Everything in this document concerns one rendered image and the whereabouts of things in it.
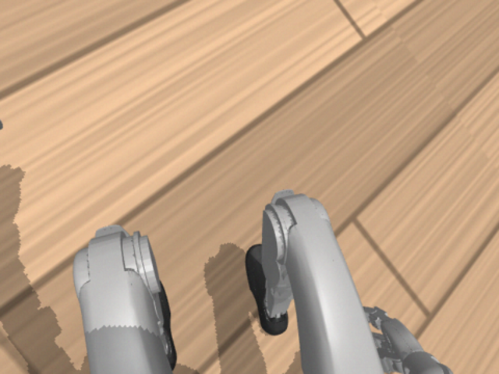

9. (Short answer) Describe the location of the left robot foot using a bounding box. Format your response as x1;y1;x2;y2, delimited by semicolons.
158;281;177;371

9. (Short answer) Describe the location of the right robot arm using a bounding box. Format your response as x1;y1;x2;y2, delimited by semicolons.
402;351;453;374

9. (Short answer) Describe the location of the right robot foot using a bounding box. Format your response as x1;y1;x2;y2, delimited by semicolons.
246;244;288;335

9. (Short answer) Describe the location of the right robot hand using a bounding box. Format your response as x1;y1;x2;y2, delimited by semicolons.
363;306;424;374

